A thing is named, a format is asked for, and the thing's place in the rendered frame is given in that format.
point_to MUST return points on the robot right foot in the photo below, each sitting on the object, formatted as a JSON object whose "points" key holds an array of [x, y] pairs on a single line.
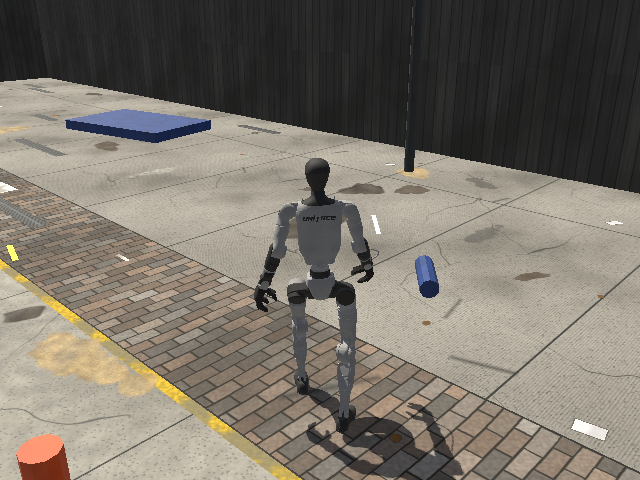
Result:
{"points": [[342, 423]]}

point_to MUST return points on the left robot hand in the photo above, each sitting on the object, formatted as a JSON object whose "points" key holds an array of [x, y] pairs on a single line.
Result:
{"points": [[259, 297]]}

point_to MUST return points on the right robot upper arm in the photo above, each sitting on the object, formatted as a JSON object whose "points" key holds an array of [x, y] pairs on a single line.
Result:
{"points": [[350, 211]]}

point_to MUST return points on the robot left forearm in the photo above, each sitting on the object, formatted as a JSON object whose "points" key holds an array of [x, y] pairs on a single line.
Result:
{"points": [[269, 270]]}

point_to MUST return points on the left robot upper arm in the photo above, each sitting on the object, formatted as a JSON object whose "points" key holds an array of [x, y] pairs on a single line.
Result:
{"points": [[286, 212]]}

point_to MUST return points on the robot right forearm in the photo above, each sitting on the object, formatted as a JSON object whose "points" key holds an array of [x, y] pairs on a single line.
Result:
{"points": [[365, 258]]}

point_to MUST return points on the right robot hand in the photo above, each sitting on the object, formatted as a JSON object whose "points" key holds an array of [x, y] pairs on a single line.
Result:
{"points": [[359, 269]]}

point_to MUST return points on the humanoid robot torso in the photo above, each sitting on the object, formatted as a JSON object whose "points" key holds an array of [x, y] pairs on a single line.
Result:
{"points": [[319, 241]]}

